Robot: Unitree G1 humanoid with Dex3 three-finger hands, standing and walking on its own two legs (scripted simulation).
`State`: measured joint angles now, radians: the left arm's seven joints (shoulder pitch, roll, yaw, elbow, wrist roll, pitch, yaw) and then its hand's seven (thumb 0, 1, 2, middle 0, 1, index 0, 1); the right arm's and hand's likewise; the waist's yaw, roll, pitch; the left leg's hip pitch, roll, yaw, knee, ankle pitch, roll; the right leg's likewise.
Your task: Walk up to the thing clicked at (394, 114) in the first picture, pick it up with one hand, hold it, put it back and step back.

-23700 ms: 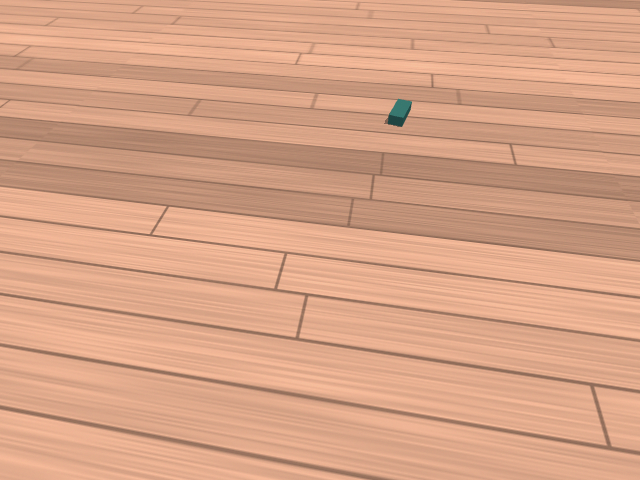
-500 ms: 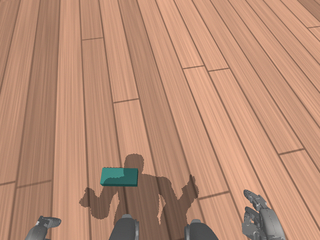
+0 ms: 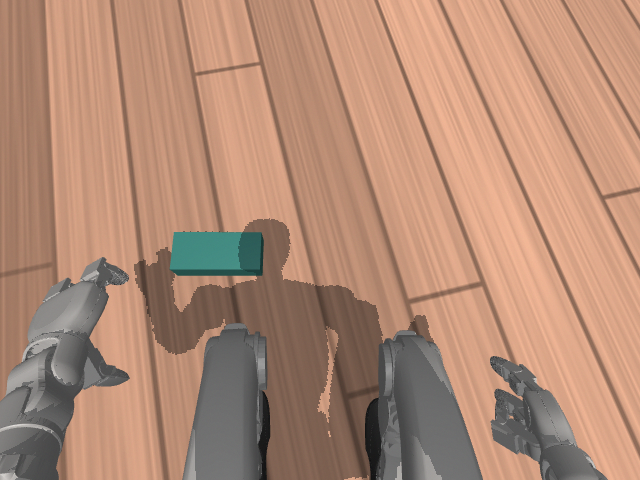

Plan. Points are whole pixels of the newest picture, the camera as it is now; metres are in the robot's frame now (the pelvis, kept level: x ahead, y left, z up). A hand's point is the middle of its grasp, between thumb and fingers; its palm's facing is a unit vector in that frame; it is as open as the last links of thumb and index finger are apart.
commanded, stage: rise first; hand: left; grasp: from above
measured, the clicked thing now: (219, 254) +0.49 +0.24 -0.46
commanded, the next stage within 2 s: none
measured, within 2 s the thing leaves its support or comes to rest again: neither
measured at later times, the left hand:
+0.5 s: hand (144, 291) +0.37 +0.31 -0.26, palm faces -0.49 -0.12 -0.87, open 14.3 cm
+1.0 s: hand (159, 279) +0.40 +0.31 -0.31, palm faces -0.47 -0.02 -0.88, open 14.2 cm
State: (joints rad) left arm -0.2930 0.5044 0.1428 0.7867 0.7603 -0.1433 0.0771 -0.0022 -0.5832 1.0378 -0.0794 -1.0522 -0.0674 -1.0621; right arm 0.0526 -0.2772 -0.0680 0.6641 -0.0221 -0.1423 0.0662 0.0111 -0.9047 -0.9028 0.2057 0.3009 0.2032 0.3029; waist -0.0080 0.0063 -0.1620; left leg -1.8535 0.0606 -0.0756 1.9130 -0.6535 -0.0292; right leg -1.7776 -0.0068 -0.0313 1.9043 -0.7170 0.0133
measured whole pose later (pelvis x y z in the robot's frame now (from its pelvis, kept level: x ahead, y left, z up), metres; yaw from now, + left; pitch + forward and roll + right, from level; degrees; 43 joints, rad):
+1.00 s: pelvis -0.02 +0.00 -0.15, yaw -5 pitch +32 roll -7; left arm -0.80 0.74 0.13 1.35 1.31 -0.33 0.38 0.00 -0.53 1.00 -0.07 -1.01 -0.08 -1.00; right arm 0.07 -0.25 0.00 0.78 -0.15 -0.02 0.12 0.00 -0.91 -0.90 0.21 0.30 0.20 0.30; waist -0.14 -0.04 -0.06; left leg -2.31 0.05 -0.17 2.39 -0.65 -0.03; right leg -2.20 0.03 -0.07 2.34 -0.71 0.03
